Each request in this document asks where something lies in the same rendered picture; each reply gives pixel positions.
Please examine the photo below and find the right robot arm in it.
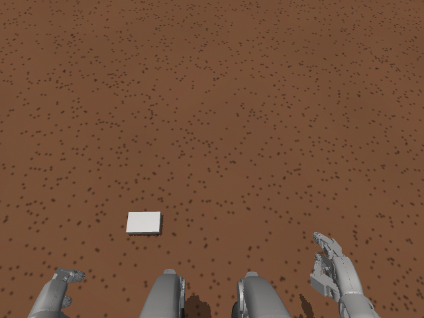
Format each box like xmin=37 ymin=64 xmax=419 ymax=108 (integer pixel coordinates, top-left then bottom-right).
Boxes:
xmin=339 ymin=293 xmax=381 ymax=318

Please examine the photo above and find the small box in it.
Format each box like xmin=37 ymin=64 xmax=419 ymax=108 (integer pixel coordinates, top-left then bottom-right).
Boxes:
xmin=126 ymin=212 xmax=162 ymax=234

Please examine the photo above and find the left robot hand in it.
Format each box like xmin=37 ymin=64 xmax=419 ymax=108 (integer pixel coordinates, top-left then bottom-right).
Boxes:
xmin=28 ymin=267 xmax=85 ymax=318

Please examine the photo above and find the right robot hand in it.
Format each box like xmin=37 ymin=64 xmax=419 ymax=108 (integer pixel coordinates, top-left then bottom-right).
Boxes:
xmin=310 ymin=232 xmax=364 ymax=302

